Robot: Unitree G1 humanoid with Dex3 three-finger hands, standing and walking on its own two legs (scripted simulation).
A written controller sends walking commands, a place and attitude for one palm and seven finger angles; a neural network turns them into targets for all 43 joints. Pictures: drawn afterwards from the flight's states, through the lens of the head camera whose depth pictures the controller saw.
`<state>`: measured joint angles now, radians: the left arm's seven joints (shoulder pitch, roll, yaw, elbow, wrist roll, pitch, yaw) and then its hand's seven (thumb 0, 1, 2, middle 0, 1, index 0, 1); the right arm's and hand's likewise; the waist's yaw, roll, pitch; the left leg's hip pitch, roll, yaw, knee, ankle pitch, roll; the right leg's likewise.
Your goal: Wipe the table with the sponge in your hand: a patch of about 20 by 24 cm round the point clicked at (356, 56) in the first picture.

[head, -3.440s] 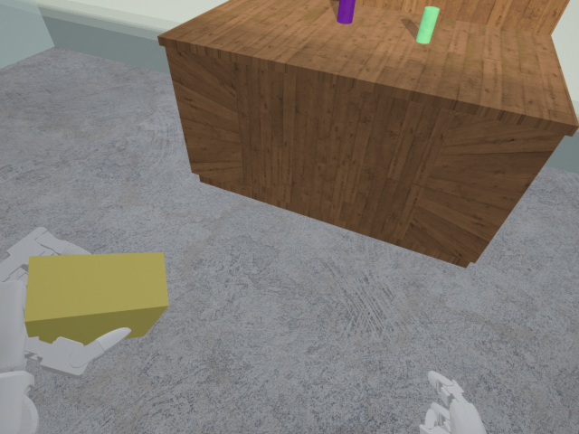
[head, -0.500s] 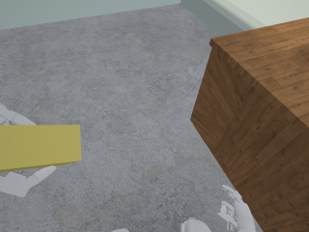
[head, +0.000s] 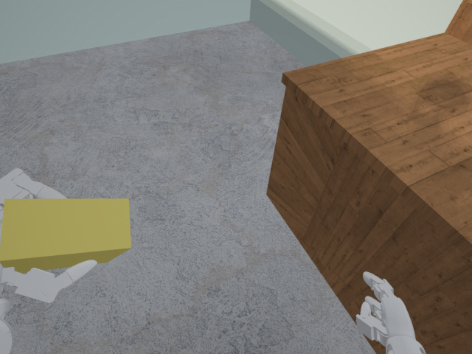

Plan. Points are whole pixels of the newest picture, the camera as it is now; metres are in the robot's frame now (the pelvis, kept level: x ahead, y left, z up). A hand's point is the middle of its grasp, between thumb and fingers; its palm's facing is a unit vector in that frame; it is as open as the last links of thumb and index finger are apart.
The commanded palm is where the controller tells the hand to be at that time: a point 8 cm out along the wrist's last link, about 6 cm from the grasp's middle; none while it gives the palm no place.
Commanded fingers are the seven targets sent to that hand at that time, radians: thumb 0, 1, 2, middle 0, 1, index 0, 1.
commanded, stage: turn to face it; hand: left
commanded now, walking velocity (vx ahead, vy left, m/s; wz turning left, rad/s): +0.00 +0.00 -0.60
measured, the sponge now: (83, 236) +0.22 +0.21 +0.16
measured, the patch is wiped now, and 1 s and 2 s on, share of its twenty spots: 0.00 0.00 0.00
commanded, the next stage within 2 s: none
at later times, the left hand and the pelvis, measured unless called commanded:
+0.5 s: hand (177, 237) +0.23 +0.10 +0.16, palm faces +0.03 -0.84 -0.54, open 10.1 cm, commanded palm +0.18 +0.17 +0.18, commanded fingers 0.00 0.10 1.30 -1.20 -1.60 -1.20 -1.60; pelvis -0.06 -0.04 -0.01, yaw -20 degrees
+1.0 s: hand (204, 280) +0.18 +0.06 +0.17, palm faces -0.11 -0.90 -0.43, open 10.1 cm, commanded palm +0.16 +0.10 +0.18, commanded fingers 0.00 0.10 1.30 -1.20 -1.60 -1.20 -1.60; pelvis -0.13 -0.03 +0.00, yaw -36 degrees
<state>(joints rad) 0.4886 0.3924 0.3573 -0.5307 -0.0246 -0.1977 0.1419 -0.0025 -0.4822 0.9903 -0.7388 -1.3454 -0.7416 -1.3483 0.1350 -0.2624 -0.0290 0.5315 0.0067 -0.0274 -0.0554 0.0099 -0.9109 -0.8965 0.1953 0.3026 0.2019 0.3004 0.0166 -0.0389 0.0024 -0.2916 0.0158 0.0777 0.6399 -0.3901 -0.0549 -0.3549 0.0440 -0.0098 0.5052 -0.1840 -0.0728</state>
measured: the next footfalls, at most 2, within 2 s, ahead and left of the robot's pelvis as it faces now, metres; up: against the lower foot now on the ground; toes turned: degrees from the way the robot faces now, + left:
left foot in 0.04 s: +0.01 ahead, +0.13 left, +0.00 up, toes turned +4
right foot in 0.38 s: +0.00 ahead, -0.15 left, +0.00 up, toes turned -22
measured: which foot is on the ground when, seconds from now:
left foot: up 0.00-0.02, down 0.04-0.38, up 0.40-0.78, down 0.80-1.00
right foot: down 0.00-0.06, up 0.08-0.36, down 0.38-0.82, up 0.84-1.00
